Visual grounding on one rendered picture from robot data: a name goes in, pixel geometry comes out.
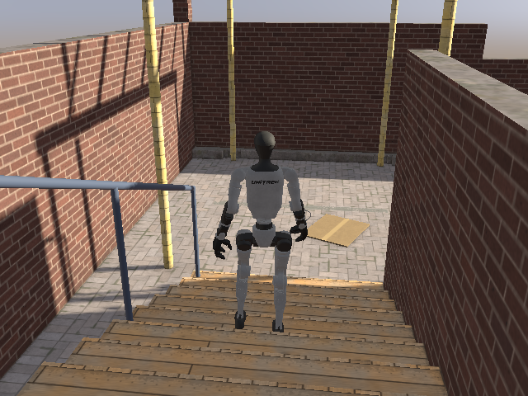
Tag stairs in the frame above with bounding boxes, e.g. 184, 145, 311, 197
17, 271, 448, 396

